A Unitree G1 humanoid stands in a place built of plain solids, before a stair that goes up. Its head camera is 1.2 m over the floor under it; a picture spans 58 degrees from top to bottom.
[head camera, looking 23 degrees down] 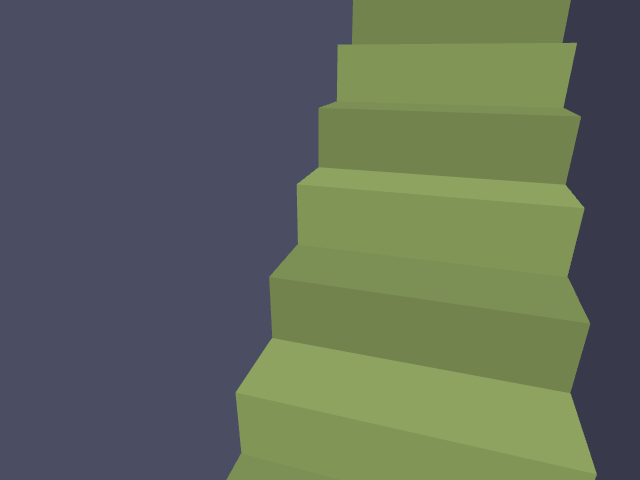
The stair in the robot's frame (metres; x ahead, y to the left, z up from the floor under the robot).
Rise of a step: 0.21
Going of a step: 0.24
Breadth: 0.82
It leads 17 degrees to the right of straight ahead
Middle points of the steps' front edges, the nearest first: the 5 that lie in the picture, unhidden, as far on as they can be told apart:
0.74 -0.17 0.42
0.98 -0.24 0.62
1.21 -0.31 0.83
1.44 -0.38 1.04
1.68 -0.45 1.24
